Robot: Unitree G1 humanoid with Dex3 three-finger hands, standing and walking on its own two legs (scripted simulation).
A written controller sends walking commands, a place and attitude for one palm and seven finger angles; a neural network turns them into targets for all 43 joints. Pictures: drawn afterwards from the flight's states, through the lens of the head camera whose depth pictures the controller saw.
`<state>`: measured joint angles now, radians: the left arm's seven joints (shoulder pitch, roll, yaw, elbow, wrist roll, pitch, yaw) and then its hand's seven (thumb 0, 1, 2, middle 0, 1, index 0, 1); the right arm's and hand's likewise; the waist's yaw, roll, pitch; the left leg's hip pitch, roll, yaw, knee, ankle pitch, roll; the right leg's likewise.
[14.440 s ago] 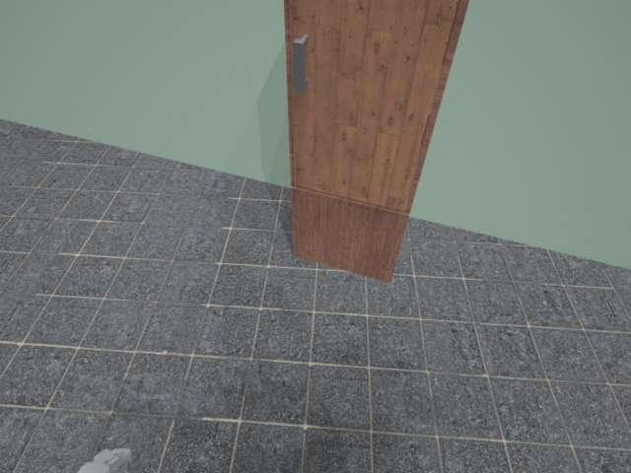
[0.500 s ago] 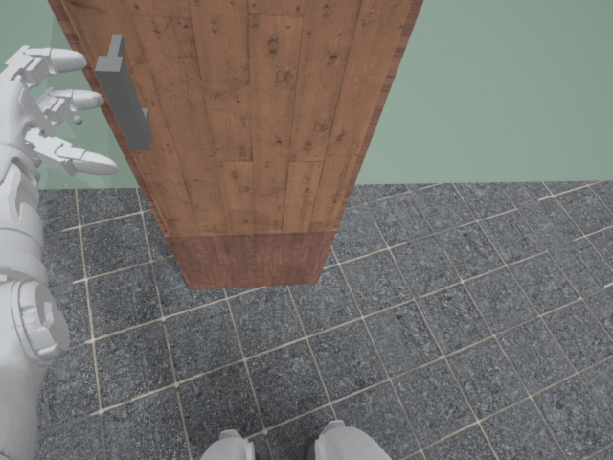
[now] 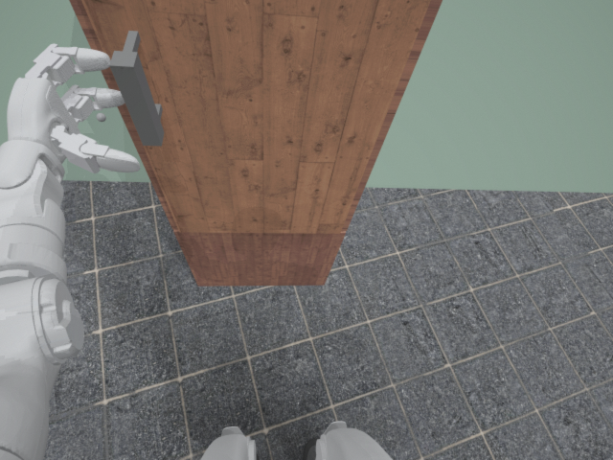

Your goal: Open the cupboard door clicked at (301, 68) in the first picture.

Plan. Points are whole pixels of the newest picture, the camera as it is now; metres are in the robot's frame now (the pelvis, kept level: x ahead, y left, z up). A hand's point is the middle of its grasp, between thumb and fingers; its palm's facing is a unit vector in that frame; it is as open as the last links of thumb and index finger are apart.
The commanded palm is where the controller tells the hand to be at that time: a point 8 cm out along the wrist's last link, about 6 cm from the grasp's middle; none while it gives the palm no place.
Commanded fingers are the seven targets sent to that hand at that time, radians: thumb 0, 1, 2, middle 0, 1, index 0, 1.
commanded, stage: slide the fingers in behind the handle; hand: left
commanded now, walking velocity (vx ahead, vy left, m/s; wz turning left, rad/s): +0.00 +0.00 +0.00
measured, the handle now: (143, 91) +0.55 +0.17 +0.11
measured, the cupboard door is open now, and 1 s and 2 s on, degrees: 0 0 6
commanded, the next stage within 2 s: close the thumb around the handle in 0.76 s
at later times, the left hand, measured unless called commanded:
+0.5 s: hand (110, 122) +0.50 +0.20 +0.11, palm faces +0.01 -1.00 +0.01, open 14.4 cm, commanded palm +0.49 +0.22 +0.11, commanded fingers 0.00 -0.50 0.30 -0.30 -1.20 -0.30 -1.20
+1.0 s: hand (134, 120) +0.50 +0.18 +0.11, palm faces -0.03 -1.00 -0.01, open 13.4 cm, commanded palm +0.48 +0.22 +0.11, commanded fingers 0.00 -0.05 0.49 -0.33 -1.25 -0.33 -1.25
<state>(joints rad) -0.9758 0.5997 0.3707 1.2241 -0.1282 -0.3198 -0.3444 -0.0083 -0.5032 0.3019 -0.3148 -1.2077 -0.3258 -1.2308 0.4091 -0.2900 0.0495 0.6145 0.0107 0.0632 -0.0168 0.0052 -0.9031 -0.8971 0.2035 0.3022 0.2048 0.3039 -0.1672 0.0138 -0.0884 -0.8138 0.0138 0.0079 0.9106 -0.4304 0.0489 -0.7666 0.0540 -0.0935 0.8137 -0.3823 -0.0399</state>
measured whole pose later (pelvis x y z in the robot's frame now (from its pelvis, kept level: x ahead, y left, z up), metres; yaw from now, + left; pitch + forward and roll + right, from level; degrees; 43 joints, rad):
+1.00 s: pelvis -0.01 +0.00 +0.00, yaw -1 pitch +17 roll -3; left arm -0.96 0.52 0.36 1.24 -0.11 -0.36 -0.26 -0.01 -0.43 0.33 -0.33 -1.22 -0.33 -1.23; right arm 0.44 -0.27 0.05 0.63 0.01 0.04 0.00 0.01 -0.90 -0.90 0.20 0.30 0.20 0.30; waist -0.17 0.03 -0.09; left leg -0.78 0.01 0.03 0.90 -0.42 0.05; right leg -0.75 0.05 -0.07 0.82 -0.37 -0.04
